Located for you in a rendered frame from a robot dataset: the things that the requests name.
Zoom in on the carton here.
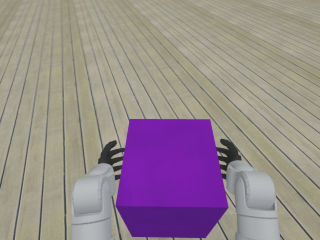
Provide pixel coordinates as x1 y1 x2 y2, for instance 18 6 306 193
115 119 229 238

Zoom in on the right robot hand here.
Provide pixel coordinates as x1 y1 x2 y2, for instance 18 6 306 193
216 139 242 180

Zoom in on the right robot forearm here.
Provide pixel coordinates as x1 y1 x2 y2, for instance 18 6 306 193
226 160 283 240

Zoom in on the left robot hand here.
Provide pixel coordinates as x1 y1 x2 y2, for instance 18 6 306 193
98 140 125 181

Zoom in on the left robot forearm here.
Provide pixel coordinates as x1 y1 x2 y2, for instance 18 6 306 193
71 163 117 240

